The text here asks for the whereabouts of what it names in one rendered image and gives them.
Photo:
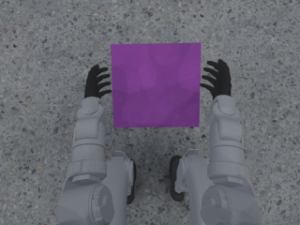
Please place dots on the right robot hand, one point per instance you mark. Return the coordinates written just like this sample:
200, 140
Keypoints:
222, 82

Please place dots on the left robot forearm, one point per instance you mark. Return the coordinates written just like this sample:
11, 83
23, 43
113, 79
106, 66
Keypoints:
87, 165

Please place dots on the robot left upper arm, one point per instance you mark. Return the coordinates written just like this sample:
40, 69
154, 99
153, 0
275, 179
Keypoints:
85, 205

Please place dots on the right robot forearm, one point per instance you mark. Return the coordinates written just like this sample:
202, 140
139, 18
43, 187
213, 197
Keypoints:
227, 165

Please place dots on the left robot shin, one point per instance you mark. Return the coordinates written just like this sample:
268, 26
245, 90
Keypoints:
120, 154

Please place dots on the right robot thigh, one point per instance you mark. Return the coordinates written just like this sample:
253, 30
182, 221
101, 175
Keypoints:
193, 175

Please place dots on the carton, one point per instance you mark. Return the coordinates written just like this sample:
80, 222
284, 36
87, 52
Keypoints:
156, 85

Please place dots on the left robot hand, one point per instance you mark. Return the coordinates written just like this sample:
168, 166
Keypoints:
92, 87

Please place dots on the robot right upper arm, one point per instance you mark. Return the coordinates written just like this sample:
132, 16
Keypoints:
223, 205

